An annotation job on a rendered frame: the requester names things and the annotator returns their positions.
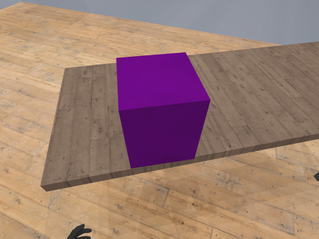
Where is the carton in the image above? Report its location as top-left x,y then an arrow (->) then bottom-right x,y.
116,52 -> 210,168

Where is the left robot hand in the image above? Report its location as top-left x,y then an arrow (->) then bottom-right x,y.
67,224 -> 92,239

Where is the table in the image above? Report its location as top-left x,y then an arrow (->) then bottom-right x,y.
40,41 -> 319,192

